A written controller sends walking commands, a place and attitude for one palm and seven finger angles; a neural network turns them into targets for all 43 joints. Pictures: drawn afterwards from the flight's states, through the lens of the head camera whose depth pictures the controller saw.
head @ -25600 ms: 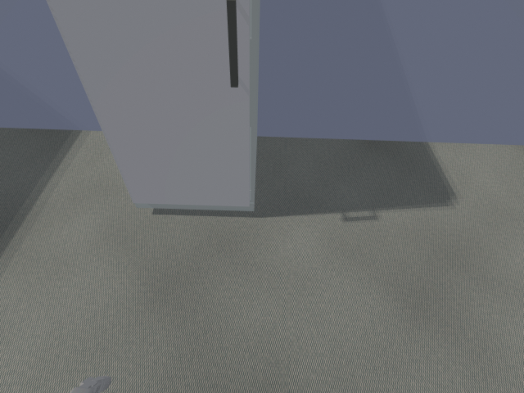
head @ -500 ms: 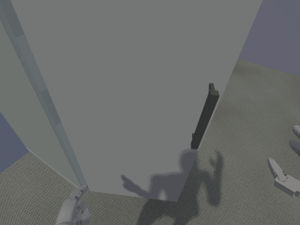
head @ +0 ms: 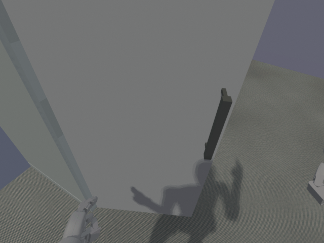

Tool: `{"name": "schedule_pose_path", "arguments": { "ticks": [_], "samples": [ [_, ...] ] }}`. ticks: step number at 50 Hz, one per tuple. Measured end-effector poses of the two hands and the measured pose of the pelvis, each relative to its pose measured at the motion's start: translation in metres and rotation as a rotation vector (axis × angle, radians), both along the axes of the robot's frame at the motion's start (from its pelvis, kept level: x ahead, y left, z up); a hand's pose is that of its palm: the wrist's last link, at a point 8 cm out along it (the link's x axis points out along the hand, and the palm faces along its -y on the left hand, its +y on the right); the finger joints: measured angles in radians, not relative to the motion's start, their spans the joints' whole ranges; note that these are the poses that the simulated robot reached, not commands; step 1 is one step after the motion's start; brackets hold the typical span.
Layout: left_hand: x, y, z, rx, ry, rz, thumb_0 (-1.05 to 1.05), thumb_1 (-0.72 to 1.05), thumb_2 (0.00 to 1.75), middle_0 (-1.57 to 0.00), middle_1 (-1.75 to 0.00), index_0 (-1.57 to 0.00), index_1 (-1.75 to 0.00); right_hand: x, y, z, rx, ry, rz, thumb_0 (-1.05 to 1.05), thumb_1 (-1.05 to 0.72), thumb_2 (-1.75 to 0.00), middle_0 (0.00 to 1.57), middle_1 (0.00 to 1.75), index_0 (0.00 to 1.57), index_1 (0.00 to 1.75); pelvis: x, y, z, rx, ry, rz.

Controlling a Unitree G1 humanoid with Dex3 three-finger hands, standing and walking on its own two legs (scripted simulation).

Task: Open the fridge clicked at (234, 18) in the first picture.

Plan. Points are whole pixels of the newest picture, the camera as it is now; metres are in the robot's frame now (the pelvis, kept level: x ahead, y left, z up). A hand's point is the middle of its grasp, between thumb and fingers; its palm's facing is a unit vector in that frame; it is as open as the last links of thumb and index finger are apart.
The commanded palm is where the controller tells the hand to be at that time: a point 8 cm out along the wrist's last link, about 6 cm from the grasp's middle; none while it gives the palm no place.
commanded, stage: step back with the hand held close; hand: right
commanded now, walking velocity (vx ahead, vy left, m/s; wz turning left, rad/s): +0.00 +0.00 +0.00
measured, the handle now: (214, 127) +0.41 -0.16 +0.08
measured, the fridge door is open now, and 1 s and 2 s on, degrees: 64 64 64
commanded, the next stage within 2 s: stop stepping back and stand still in 1.28 s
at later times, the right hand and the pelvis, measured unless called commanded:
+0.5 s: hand out of the picture +0.15 -0.29 +0.15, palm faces +0.39 +0.78 -0.49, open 7.4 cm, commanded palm +0.09 -0.32 +0.17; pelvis -0.05 -0.02 -0.01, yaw +0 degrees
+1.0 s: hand out of the picture +0.07 -0.31 +0.15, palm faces +0.49 +0.77 -0.42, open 7.4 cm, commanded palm +0.00 -0.34 +0.17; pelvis -0.12 -0.03 -0.02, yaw -3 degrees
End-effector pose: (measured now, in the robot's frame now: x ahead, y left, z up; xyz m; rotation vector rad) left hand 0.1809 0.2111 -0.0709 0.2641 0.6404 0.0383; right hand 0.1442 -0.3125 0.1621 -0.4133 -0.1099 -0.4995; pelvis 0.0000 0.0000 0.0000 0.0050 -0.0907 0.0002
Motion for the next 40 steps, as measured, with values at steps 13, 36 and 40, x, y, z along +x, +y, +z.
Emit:
{"name": "schedule_pose_path", "arguments": {
  "ticks": [13, 36, 40],
  "samples": [
    [-0.009, 0.005, 0.0, 0.006, 0.045, 0.048, 0.01, 0.9, 0.9, -0.2, -0.3, -0.21, -0.3, 0.005, 0.007, 0.007, -0.075, 0.0, 0.075, 0.01, -0.89, -0.9, 0.2, 0.3, 0.2, 0.3, -0.012, -0.004, -0.002, 0.013, 0.07, -0.008],
    [-0.101, -0.001, -0.008, 0.046, 0.066, 0.09, 0.01, 0.91, 0.9, -0.2, -0.3, -0.21, -0.3, -0.082, -0.015, 0.005, -0.169, -0.058, 0.071, 0.01, -0.89, -0.9, 0.21, 0.3, 0.21, 0.3, -0.086, -0.02, -0.012, 0.041, 0.084, -0.036],
    [-0.113, -0.003, -0.01, 0.055, 0.06, 0.08, 0.01, 0.9, 0.9, -0.2, -0.3, -0.21, -0.3, -0.097, -0.016, 0.008, -0.19, -0.091, 0.076, 0.01, -0.89, -0.9, 0.21, 0.3, 0.21, 0.3, -0.096, -0.021, -0.015, 0.046, 0.077, -0.039]
  ]
}}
